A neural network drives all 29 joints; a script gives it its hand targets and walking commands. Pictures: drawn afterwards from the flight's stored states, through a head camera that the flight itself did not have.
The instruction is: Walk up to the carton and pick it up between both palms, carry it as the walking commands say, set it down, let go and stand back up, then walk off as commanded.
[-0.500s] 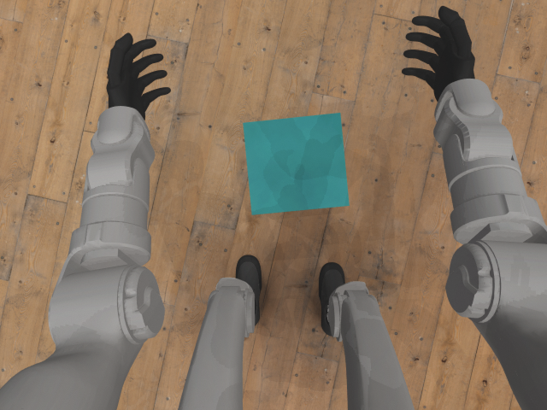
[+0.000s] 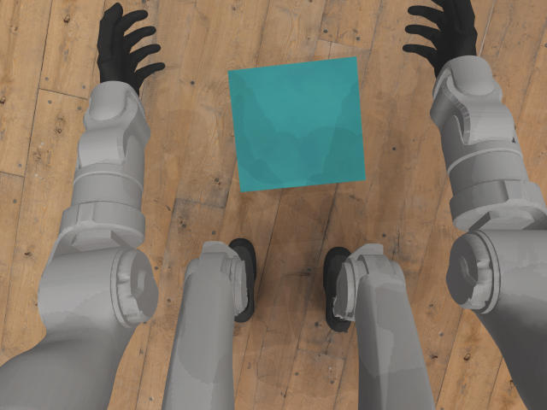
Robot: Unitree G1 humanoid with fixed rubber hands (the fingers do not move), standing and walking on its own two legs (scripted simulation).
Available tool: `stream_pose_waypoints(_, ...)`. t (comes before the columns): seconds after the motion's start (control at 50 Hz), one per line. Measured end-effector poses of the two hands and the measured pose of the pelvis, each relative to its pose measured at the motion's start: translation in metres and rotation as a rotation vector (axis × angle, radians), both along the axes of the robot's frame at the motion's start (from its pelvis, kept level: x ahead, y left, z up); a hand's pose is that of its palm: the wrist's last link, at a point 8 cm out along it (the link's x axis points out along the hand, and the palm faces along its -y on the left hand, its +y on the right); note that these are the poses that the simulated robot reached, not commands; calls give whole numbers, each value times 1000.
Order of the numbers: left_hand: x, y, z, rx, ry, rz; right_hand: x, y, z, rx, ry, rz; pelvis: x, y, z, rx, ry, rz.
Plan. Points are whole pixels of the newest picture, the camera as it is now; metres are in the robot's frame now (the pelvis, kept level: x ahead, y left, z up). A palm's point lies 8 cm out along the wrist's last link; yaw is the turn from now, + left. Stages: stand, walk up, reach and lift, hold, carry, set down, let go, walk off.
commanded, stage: reach and lift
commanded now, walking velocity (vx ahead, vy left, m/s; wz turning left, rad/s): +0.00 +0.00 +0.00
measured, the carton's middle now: (294, 135) +0.47 -0.01 -0.40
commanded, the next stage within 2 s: none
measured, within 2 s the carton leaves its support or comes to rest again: neither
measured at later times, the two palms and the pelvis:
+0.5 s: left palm (167, 107) +0.51 +0.21 -0.27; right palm (404, 89) +0.53 -0.18 -0.26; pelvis -0.02 +0.00 -0.11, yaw +0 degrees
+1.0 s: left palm (182, 114) +0.51 +0.20 -0.34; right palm (387, 101) +0.52 -0.17 -0.34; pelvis -0.03 +0.00 -0.17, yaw -1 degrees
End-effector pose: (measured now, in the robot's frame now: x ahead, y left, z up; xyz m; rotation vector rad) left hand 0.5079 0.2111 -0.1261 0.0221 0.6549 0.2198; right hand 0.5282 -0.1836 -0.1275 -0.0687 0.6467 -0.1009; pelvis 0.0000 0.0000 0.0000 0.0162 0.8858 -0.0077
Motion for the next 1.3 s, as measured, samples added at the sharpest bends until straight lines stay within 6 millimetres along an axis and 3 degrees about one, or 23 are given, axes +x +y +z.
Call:
stream_pose_waypoints(0.44, 0, -5, -123, -6, 41, -4, 0, 6, -119, 3, 36, -12, -21, 3, -101, -6, -102, -1)
stream_pose_waypoints(0.76, -4, -12, -203, -19, 83, -14, -4, 9, -197, 0, 70, -5, -27, 3, -152, -11, -208, -4)
stream_pose_waypoints(0.9, 0, -9, -211, -13, 67, -10, -4, 10, -210, 2, 62, 1, -29, 3, -164, -8, -244, -4)
stream_pose_waypoints(1.3, -3, -21, -207, -26, 81, -28, -4, 23, -202, 10, 73, 25, -31, 3, -158, -7, -249, -4)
